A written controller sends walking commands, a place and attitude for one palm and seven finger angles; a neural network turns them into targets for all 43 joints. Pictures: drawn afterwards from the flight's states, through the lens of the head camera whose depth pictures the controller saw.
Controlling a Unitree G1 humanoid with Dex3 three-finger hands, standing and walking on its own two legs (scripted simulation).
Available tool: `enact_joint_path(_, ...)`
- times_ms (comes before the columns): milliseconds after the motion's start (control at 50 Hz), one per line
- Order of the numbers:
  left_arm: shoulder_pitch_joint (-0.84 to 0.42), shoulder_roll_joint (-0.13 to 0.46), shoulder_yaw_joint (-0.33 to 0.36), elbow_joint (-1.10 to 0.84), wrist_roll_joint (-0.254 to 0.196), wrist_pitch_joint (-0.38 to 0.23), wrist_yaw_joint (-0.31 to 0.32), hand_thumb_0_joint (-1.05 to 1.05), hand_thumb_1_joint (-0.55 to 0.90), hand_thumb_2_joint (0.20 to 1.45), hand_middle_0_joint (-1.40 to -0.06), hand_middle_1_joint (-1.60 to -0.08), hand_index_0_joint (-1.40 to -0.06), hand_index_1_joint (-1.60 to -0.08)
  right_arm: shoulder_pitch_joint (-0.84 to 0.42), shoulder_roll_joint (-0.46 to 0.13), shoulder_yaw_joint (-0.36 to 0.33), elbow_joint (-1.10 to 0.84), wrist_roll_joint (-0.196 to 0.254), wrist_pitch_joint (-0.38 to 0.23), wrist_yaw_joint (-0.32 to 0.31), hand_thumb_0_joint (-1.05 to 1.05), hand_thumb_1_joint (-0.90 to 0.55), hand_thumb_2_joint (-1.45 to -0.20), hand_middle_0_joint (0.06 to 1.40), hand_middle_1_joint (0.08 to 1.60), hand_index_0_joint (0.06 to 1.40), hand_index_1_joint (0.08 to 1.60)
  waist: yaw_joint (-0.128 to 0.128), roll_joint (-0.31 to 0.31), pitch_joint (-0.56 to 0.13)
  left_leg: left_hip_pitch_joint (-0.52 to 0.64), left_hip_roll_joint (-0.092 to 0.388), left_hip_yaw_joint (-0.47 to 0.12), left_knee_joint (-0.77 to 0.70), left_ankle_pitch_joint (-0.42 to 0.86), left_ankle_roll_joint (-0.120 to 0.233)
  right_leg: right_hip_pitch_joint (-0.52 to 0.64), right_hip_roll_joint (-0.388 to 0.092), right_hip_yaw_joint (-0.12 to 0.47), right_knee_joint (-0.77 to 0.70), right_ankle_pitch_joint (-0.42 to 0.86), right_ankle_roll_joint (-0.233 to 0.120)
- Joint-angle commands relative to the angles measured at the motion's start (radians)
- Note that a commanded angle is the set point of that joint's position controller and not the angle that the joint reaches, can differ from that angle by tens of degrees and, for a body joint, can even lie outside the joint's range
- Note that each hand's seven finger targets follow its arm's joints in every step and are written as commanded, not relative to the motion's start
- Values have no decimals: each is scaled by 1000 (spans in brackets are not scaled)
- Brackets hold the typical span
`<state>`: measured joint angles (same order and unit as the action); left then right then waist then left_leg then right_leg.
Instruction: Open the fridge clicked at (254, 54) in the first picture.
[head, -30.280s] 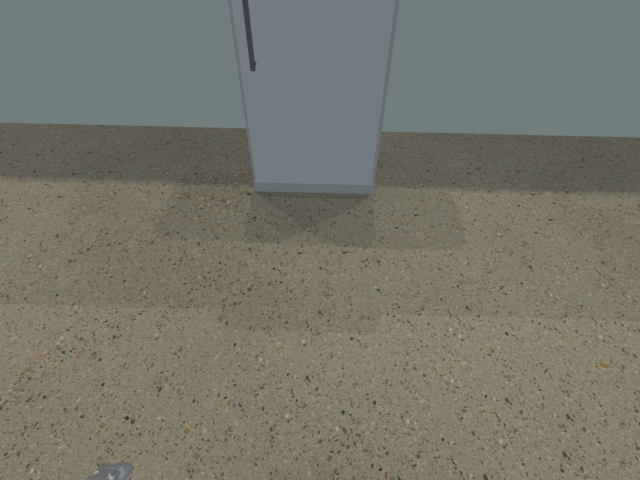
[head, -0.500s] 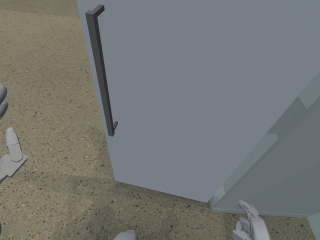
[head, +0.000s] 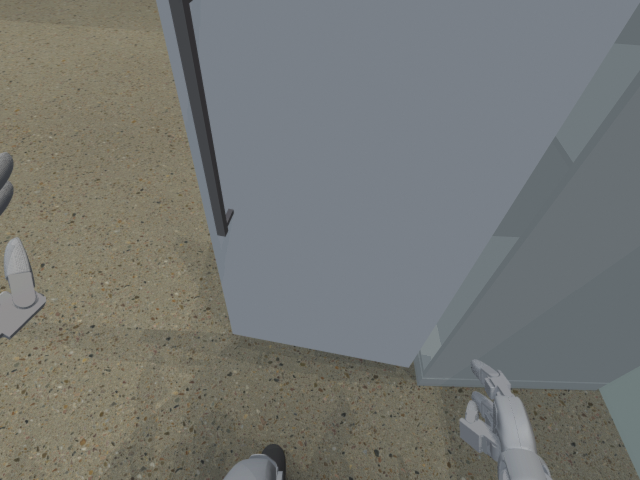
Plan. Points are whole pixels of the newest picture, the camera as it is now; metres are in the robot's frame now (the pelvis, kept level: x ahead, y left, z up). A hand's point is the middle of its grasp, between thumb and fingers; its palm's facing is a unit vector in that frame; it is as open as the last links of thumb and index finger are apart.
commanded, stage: stop stepping back and stand still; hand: left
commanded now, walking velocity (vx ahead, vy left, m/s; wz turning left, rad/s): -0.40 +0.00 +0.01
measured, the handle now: (210, 137) +0.57 +0.21 +0.10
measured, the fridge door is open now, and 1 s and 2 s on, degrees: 80 80 80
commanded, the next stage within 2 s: let the arm hang, fingers relaxed in 0.78 s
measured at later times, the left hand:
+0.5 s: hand out of the picture +0.12 +0.29 +0.20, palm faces +0.42 -0.80 -0.43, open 7.4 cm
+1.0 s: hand (39, 432) +0.15 +0.30 +0.03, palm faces +0.19 -0.87 -0.46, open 7.4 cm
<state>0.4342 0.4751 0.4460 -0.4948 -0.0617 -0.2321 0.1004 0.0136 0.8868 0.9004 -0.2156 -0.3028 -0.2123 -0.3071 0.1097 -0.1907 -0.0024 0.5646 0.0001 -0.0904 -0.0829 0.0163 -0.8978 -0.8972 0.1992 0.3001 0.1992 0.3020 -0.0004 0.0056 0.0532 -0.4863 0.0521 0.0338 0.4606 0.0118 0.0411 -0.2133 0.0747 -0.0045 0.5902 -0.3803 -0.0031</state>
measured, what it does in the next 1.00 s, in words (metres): steps on the spot: left foot, then right foot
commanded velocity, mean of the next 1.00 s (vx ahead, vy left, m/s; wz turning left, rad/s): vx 0.08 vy -0.02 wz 0.00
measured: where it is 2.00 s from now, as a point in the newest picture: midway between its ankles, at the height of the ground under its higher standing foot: outside the picture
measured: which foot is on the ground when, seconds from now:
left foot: down 0.00-0.04, up 0.06-0.22, down 0.24-0.58, up 0.60-0.82, down 0.84-1.00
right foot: down 0.00-0.24, up 0.26-0.56, down 0.58-1.00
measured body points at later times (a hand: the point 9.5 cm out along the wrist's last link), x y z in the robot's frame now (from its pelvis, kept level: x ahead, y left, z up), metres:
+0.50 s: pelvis -0.07 +0.03 +0.03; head -0.08 +0.07 +0.48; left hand +0.09 +0.33 +0.22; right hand +0.08 -0.17 -0.05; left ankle -0.01 +0.13 -0.72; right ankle -0.08 -0.07 -0.69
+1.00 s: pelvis -0.08 +0.05 +0.00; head -0.07 +0.03 +0.45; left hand +0.14 +0.34 +0.06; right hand +0.09 -0.22 -0.09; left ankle -0.02 +0.15 -0.72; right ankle -0.10 -0.07 -0.71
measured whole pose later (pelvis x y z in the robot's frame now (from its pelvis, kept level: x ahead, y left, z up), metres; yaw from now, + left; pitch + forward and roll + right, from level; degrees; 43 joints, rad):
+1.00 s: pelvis -0.08 +0.05 +0.00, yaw +2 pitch +1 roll +0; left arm 0.25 0.36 0.17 0.13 0.03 -0.03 0.04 0.00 0.90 0.90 -0.20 -0.30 -0.20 -0.30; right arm 0.16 -0.31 -0.03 0.72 -0.02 -0.05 -0.01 0.01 -0.90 -0.90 0.19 0.30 0.20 0.30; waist -0.02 0.04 -0.02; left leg -0.38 -0.02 0.05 0.59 -0.22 0.04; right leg -0.32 -0.01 -0.02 0.75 -0.50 0.00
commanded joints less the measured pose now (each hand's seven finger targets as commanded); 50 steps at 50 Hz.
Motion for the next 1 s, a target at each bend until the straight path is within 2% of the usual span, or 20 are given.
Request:
enact_joint_path(0,141,213,196,-227,-25,-54,21,0,900,900,-200,-300,-200,-300,-35,-113,-64,-152,10,-26,11,0,-900,-900,200,300,200,300,45,-101,-157,73,-29,-35,203,-495,-80,-165,-234,260,-356,-346,-109)
enact_joint_path(20,145,198,157,-256,-24,-46,30,0,900,900,-200,-300,-200,-300,-30,-101,-69,-138,20,-27,20,0,-900,-900,200,300,200,300,55,-288,-134,127,-127,-17,614,-454,-116,-368,-468,493,-514,-362,-218)
enact_joint_path(40,141,178,141,-252,-16,-37,46,0,900,900,-200,-300,-200,-300,-30,-121,-71,-104,4,-21,31,0,-900,-900,200,300,200,300,44,-204,-93,-2,-100,-86,793,-466,-104,-339,-476,416,-472,-127,-232)
enact_joint_path(100,43,140,90,-317,1,-39,38,0,900,900,-200,-300,-200,-300,-31,-79,-19,-146,-2,-22,21,0,-900,-900,200,300,200,300,6,-122,-112,58,-2,-43,527,-419,-68,-197,-323,149,-264,294,-139)
enact_joint_path(140,16,134,97,-225,3,-28,61,0,900,900,-200,-300,-200,-300,-12,-118,-28,-110,-5,-45,-14,0,-900,-900,200,300,200,300,3,-63,-96,189,-27,-25,189,-373,-41,-179,-252,120,-177,307,-98)
enact_joint_path(180,-76,104,64,-232,16,-41,78,0,900,900,-200,-300,-200,-300,44,-150,-39,-83,3,-84,-29,0,-900,-900,200,300,200,300,-7,156,-142,316,8,-29,-139,-244,-40,-107,-161,84,-43,205,-46)
enact_joint_path(220,-145,120,47,-284,34,-50,89,0,900,900,-200,-300,-200,-300,63,-166,-49,-88,1,-119,-27,0,-900,-900,200,300,200,300,13,331,-173,402,251,-365,-180,-86,32,-256,-68,30,183,-138,-1)
enact_joint_path(240,-194,151,67,-307,40,-60,89,0,900,900,-200,-300,-200,-300,56,-167,-65,-83,2,-132,-25,0,-900,-900,200,300,200,300,12,202,-163,386,262,-400,-212,-165,65,-252,-39,43,241,-137,6)
enact_joint_path(280,-87,117,67,-288,28,-36,77,0,900,900,-200,-300,-200,-300,63,-137,-55,-76,-6,-138,-4,0,-900,-900,200,300,200,300,-18,240,-147,320,249,-441,-294,-396,29,-228,-65,66,321,-87,11)
enact_joint_path(480,89,110,83,-135,33,28,71,0,900,900,-200,-300,-200,-300,10,-132,-34,-84,-22,-74,16,0,-900,-900,200,300,200,300,6,197,-81,12,111,-132,-312,-722,-24,202,11,-122,-164,-62,-36)
enact_joint_path(520,39,118,68,-111,29,38,66,0,900,900,-200,-300,-200,-300,15,-120,-34,-81,-20,-58,9,0,-900,-900,200,300,200,300,0,44,-85,30,33,-50,-74,-562,-25,181,-89,-3,-308,-39,-76)
enact_joint_path(560,-26,163,88,-126,19,34,61,0,900,900,-200,-300,-200,-300,29,-120,-37,-73,-14,-43,12,0,-900,-900,200,300,200,300,11,-251,-65,-45,-37,-10,380,-394,-37,45,-393,402,-468,-72,-198)
enact_joint_path(580,-69,175,99,-138,12,15,65,0,900,900,-200,-300,-200,-300,20,-122,-30,-67,-12,-51,14,0,-900,-900,200,300,200,300,9,-212,-57,-75,-28,-16,492,-383,-48,55,-415,363,-430,206,-222)
enact_joint_path(640,-32,63,15,-53,21,12,65,0,900,900,-200,-300,-200,-300,51,-133,-44,-54,7,-63,14,0,-900,-900,200,300,200,300,-9,-116,-96,-33,-13,-24,396,-340,-45,81,-346,264,-328,242,-168)
enact_joint_path(740,-91,114,37,-139,37,-28,77,0,900,900,-200,-300,-200,-300,14,-120,-27,-55,-7,-85,-3,0,-900,-900,200,300,200,300,18,-71,-55,184,-45,68,72,-239,-12,6,-288,143,-247,358,-93)
enact_joint_path(840,-67,137,80,-242,35,-59,82,0,900,900,-200,-300,-200,-300,26,-167,-55,-88,8,-90,1,0,-900,-900,200,300,200,300,23,149,-124,364,104,-136,-8,59,56,-77,-132,65,-64,337,53)
enact_joint_path(860,-8,-62,-330,587,126,129,-58,0,900,900,-200,-300,-200,-300,46,-374,-103,114,-15,-90,83,0,-900,-900,200,300,200,300,-56,175,-92,269,130,-159,104,305,76,-139,-190,-54,161,463,13)
enact_joint_path(880,-7,-97,-307,618,99,215,-83,0,900,900,-200,-300,-200,-300,85,-292,-95,86,-7,-9,86,0,-900,-900,200,300,200,300,-25,207,-125,208,158,-226,31,357,123,-108,-130,-22,221,115,14)
enact_joint_path(920,-38,-174,-345,656,90,243,-87,0,900,900,-200,-300,-200,-300,79,-242,-67,86,-27,21,73,0,-900,-900,200,300,200,300,-16,112,-129,195,219,-285,-16,414,151,-151,-90,-6,238,-200,18)
enact_joint_path(980,-74,-112,-359,817,91,237,-97,0,900,900,-200,-300,-200,-300,40,-246,-47,85,-32,40,70,0,-900,-900,200,300,200,300,37,-132,-175,129,154,-249,32,106,102,32,-107,6,-14,7,-2)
